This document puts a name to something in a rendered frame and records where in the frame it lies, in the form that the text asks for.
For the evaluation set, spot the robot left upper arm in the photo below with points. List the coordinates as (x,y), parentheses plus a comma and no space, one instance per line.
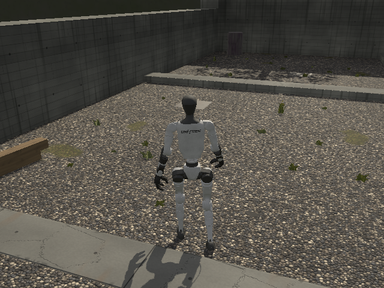
(168,139)

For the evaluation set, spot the robot left forearm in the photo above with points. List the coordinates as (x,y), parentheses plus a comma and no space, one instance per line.
(162,163)

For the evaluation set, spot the robot right upper arm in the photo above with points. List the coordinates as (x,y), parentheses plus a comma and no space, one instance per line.
(209,126)

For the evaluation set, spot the robot left thigh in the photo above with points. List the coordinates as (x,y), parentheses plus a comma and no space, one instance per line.
(178,181)

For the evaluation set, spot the robot head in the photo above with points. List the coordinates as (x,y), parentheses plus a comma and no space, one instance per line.
(189,103)

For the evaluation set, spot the left robot hand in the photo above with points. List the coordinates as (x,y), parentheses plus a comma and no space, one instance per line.
(158,183)

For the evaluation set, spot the robot right forearm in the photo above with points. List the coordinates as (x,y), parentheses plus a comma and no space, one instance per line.
(218,154)

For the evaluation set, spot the right robot hand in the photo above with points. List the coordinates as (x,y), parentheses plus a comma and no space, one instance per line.
(220,162)

